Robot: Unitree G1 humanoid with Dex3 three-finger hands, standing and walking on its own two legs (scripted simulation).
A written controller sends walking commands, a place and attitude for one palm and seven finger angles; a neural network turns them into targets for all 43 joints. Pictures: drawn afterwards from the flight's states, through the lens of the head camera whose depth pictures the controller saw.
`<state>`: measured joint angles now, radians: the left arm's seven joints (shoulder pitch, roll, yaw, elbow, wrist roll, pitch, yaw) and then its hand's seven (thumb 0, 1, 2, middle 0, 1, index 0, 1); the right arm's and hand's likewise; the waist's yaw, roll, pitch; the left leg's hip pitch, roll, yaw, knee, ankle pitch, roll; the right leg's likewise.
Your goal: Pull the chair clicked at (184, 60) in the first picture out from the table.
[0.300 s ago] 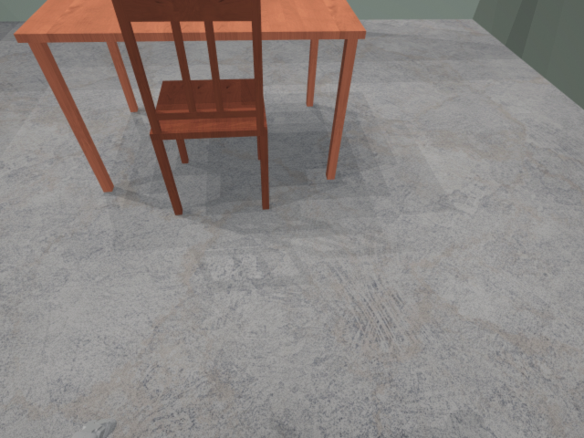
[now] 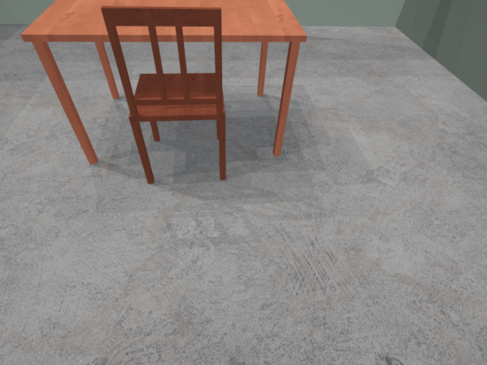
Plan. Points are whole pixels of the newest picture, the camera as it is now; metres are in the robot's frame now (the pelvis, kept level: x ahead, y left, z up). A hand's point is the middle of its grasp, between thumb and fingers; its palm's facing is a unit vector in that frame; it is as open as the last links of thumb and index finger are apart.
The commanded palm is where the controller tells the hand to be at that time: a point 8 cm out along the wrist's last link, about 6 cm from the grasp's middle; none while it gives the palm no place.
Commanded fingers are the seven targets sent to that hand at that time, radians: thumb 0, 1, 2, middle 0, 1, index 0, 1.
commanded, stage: stand and wait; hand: left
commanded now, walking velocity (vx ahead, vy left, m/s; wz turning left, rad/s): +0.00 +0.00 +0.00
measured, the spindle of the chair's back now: (158, 65) +1.18 +0.42 -0.09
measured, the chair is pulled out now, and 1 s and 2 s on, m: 0.00 0.00 0.00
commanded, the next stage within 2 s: look at it before walking up in 0.52 s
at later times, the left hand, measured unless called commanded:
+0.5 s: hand out of the picture +0.05 +0.24 -0.15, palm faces -0.02 -0.94 -0.34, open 7.4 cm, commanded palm none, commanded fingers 0.00 0.90 0.90 -0.20 -0.30 -0.20 -0.30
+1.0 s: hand out of the picture +0.04 +0.23 -0.15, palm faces -0.03 -0.95 -0.33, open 7.4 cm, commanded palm none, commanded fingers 0.00 0.90 0.90 -0.20 -0.30 -0.20 -0.30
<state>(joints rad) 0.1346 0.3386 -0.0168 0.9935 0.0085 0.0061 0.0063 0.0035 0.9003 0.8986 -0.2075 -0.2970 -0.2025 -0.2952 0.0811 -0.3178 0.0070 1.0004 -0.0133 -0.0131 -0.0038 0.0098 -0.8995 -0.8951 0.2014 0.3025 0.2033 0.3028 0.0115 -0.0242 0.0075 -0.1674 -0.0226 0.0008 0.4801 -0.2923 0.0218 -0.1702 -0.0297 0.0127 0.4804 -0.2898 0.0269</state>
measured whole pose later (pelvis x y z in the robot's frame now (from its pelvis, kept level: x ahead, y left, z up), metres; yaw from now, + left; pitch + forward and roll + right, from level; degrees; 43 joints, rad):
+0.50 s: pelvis -0.02 -0.01 +0.01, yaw +0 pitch -2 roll +0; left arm 0.15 0.35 -0.01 1.08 0.01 0.00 0.00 0.00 0.90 0.90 -0.21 -0.30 -0.20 -0.30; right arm 0.13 -0.34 0.01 1.10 -0.01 -0.01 0.00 0.01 -0.90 -0.90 0.20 0.30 0.20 0.30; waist 0.00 -0.01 0.03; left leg -0.15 -0.01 0.00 0.41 -0.22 0.01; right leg -0.15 -0.02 0.01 0.42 -0.23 0.01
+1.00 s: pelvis -0.03 -0.02 +0.01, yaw +0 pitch -2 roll +0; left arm 0.15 0.34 -0.01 1.09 0.01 0.00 0.00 0.00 0.90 0.90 -0.21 -0.30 -0.20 -0.30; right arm 0.13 -0.33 0.01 1.12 -0.01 -0.01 0.00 0.01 -0.90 -0.90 0.20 0.30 0.20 0.30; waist 0.00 -0.01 0.03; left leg -0.15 0.01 -0.01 0.39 -0.20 -0.01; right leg -0.16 0.00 0.01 0.40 -0.20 0.00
